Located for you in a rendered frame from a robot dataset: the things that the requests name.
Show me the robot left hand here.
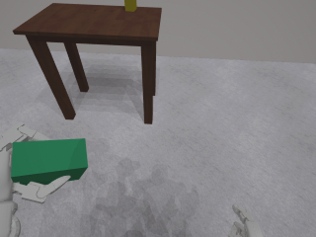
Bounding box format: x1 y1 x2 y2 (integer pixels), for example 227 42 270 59
0 121 71 204

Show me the table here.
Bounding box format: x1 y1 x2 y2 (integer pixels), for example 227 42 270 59
13 3 162 124

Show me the robot right hand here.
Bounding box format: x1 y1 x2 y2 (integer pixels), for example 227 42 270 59
228 203 264 237

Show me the sponge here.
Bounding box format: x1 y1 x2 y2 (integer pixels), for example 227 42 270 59
11 138 88 186

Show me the robot left forearm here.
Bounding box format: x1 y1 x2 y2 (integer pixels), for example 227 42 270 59
0 200 22 237

